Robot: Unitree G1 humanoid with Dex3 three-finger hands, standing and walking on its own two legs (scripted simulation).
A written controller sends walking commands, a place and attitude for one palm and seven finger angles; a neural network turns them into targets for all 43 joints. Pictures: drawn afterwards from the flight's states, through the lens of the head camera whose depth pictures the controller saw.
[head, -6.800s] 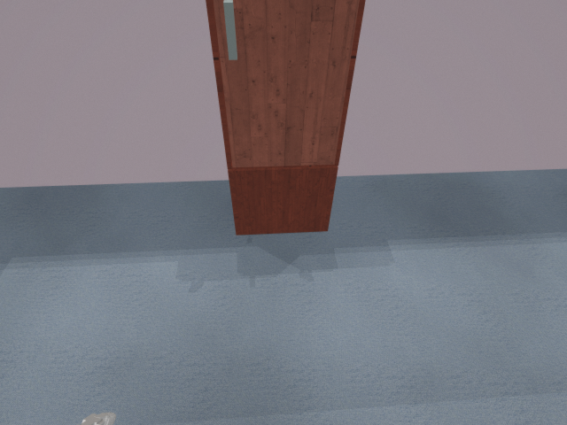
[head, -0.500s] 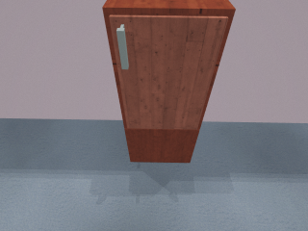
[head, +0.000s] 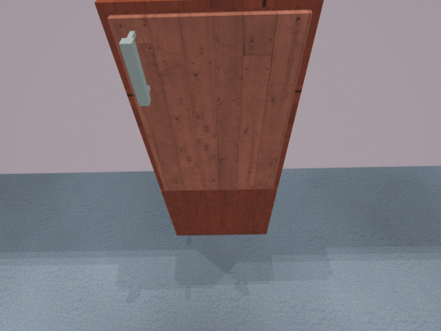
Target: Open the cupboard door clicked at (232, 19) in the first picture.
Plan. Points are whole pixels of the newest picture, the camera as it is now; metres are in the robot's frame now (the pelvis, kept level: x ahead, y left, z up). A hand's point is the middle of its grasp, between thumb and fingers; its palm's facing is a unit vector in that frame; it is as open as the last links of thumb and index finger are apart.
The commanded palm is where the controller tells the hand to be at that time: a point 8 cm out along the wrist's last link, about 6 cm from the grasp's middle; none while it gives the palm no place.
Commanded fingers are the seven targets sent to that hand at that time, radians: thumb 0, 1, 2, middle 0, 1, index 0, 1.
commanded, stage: shuffle to correct the standing spot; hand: left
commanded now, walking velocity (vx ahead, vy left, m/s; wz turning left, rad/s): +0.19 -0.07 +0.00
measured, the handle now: (138, 69) +0.58 +0.20 +0.17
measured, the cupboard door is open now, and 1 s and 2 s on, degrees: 0 0 0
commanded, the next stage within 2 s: come to a stop and stand still in 0.04 s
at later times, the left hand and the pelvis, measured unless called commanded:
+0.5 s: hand out of the picture +0.09 +0.14 -0.16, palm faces +0.09 -0.98 -0.18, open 7.4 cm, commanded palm none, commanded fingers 0.00 0.90 0.90 -0.20 -0.30 -0.20 -0.30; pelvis +0.09 -0.02 +0.01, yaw +1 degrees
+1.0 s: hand out of the picture +0.06 +0.15 -0.15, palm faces +0.13 -0.97 -0.21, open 7.3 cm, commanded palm none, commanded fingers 0.00 0.90 0.90 -0.20 -0.30 -0.20 -0.30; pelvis +0.05 -0.04 +0.02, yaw +3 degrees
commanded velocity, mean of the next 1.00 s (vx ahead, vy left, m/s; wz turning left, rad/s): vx -0.03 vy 0.06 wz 0.00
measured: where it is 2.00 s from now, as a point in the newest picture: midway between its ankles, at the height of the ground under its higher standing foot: outside the picture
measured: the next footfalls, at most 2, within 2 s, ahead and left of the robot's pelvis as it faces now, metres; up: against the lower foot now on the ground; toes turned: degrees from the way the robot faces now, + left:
left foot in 0.30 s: +0.18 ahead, +0.09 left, +0.00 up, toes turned +7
right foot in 0.60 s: +0.11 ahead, -0.16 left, +0.00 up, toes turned +1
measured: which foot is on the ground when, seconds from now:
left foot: up 0.00-0.28, down 0.30-0.62, up 0.64-1.00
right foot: down 0.00-0.34, up 0.36-0.58, down 0.60-1.00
